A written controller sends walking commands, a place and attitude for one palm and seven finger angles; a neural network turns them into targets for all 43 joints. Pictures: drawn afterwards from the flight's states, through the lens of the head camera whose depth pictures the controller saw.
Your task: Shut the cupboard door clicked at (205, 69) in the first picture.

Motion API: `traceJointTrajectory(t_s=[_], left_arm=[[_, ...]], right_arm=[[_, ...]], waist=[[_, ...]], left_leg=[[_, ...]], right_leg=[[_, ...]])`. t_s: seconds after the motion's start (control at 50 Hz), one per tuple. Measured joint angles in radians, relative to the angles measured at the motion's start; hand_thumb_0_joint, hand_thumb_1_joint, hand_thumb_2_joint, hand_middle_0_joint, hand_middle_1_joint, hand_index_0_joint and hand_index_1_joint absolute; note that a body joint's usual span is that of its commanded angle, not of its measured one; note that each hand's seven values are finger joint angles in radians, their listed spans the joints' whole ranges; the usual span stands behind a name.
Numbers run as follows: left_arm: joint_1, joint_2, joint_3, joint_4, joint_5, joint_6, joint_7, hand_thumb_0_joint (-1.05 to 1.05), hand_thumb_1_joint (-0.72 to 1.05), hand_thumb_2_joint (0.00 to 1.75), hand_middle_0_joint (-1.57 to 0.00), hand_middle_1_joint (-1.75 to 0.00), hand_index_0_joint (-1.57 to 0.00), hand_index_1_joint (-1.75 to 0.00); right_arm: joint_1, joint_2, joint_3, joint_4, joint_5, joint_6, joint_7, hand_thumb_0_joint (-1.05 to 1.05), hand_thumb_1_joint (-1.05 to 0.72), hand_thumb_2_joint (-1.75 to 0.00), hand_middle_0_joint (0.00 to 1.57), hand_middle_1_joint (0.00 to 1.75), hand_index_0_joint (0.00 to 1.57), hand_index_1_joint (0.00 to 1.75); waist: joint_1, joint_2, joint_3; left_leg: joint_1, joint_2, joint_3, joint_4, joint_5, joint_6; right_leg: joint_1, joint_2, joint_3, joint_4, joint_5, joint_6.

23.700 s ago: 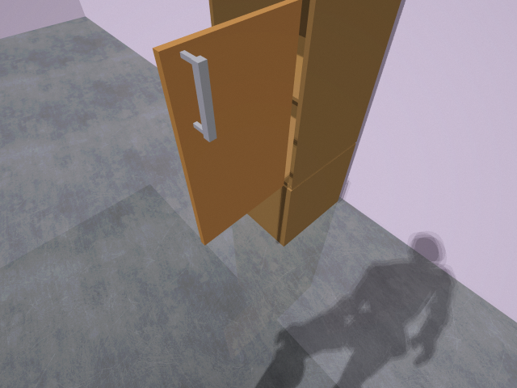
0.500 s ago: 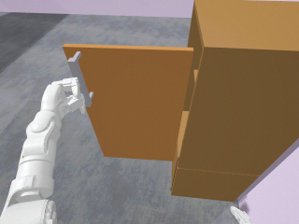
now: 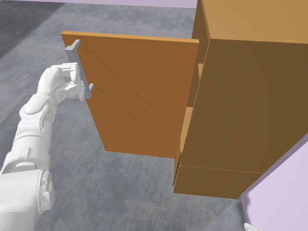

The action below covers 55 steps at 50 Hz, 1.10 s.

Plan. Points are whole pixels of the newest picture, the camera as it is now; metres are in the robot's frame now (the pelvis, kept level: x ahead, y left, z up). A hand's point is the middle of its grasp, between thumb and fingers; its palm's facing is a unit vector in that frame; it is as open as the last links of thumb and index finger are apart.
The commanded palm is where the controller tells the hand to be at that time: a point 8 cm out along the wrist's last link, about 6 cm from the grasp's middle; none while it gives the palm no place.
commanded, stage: push the door shut along its arc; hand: left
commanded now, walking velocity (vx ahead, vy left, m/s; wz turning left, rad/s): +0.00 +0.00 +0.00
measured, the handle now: (82, 71) +0.50 +0.21 +0.16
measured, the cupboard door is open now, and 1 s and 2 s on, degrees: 89 69 61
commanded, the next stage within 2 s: pull the fist back off the door in 1.30 s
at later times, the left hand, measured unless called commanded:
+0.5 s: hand (91, 71) +0.49 +0.18 +0.17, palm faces -0.21 -0.98 -0.03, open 3.6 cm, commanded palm +0.50 +0.20 +0.16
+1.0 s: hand (119, 60) +0.55 +0.11 +0.17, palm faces -0.36 -0.93 +0.02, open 3.1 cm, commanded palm +0.56 +0.16 +0.16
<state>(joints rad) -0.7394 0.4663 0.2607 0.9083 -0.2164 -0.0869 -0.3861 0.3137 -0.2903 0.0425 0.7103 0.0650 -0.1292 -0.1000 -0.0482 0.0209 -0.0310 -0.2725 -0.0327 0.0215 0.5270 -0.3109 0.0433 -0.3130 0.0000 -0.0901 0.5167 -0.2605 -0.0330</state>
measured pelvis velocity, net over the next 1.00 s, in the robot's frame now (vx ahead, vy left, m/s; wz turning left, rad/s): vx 0.01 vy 0.01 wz -0.03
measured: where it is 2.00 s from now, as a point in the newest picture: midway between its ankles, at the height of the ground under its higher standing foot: outside the picture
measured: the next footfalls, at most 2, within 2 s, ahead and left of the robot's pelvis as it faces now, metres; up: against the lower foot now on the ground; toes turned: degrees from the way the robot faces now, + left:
none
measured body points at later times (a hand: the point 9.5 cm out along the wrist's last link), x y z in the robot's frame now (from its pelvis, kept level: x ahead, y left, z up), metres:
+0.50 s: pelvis +0.00 +0.01 -0.01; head +0.07 +0.01 +0.43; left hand +0.50 +0.24 +0.17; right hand -0.01 -0.27 -0.12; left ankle -0.02 +0.09 -0.73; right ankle +0.00 -0.10 -0.73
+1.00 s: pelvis +0.01 +0.01 -0.02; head +0.11 +0.01 +0.42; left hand +0.56 +0.17 +0.17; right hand -0.02 -0.26 -0.13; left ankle -0.02 +0.09 -0.73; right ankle +0.00 -0.10 -0.73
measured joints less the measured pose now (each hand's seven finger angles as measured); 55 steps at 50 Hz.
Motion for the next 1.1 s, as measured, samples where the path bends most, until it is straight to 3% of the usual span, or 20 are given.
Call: traceJointTrajectory(t_s=[0.24, 0.44, 0.58, 0.68, 0.78, 1.1], left_arm=[[-0.184, 0.057, -0.028, 0.212, 0.01, -0.061, -0.042, 0.01, 1.0, 1.02, -1.3, -1.5, -1.3, -1.5], [-0.317, 0.111, -0.036, 0.328, 0.026, -0.07, -0.067, 0.0, 1.05, 1.07, -1.3, -1.5, -1.3, -1.5], [-0.38, 0.123, -0.06, 0.353, 0.027, -0.061, -0.075, 0.01, 1.05, 1.1, -1.3, -1.5, -1.3, -1.5], [-0.422, 0.097, -0.083, 0.36, 0.03, -0.047, -0.097, 0.01, 1.03, 1.08, -1.3, -1.5, -1.3, -1.5], [-0.456, 0.08, -0.038, 0.383, 0.049, -0.045, -0.091, 0.02, 0.97, 0.99, -1.3, -1.5, -1.29, -1.5], [-0.539, 0.139, 0.035, 0.457, 0.118, -0.048, -0.111, 0.03, 0.89, 0.92, -1.3, -1.5, -1.3, -1.5]], right_arm=[[0.06, -0.015, -0.004, 0.055, -0.02, -0.021, 0.007, 0.01, -0.9, -0.9, 0.21, 0.3, 0.2, 0.3], [0.09, -0.019, -0.009, 0.067, -0.037, -0.028, 0.014, 0.01, -0.9, -0.9, 0.21, 0.3, 0.21, 0.3], [0.108, -0.018, -0.018, 0.079, -0.048, -0.019, 0.02, 0.01, -0.9, -0.9, 0.21, 0.3, 0.21, 0.3], [0.107, -0.016, -0.02, 0.091, -0.056, -0.01, 0.023, 0.01, -0.9, -0.9, 0.21, 0.3, 0.21, 0.3], [0.091, -0.014, -0.016, 0.07, -0.062, -0.001, 0.026, 0.01, -0.9, -0.9, 0.21, 0.3, 0.21, 0.3], [0.12, -0.007, -0.009, 0.026, -0.064, 0.059, 0.026, 0.01, -0.9, -0.9, 0.21, 0.3, 0.21, 0.3]], waist=[[-0.043, -0.002, -0.005], [-0.084, -0.007, -0.015], [-0.094, -0.007, -0.024], [-0.097, -0.006, -0.031], [-0.123, -0.004, -0.036], [-0.177, 0.016, -0.036]], left_leg=[[-0.105, -0.007, -0.003, 0.05, -0.006, 0.006], [-0.196, -0.006, 0.0, 0.097, -0.021, 0.011], [-0.245, -0.006, -0.005, 0.126, -0.036, 0.014], [-0.268, -0.008, -0.009, 0.141, -0.045, 0.016], [-0.286, -0.003, 0.001, 0.154, -0.057, 0.019], [-0.329, 0.022, 0.029, 0.183, -0.088, 0.012]], right_leg=[[-0.1, -0.01, -0.005, 0.044, -0.004, 0.005], [-0.186, -0.01, -0.003, 0.077, -0.011, 0.009], [-0.227, -0.011, -0.007, 0.094, -0.021, 0.013], [-0.246, -0.013, -0.012, 0.104, -0.029, 0.016], [-0.267, -0.008, -0.002, 0.115, -0.035, 0.017], [-0.324, 0.017, 0.026, 0.143, -0.052, 0.011]])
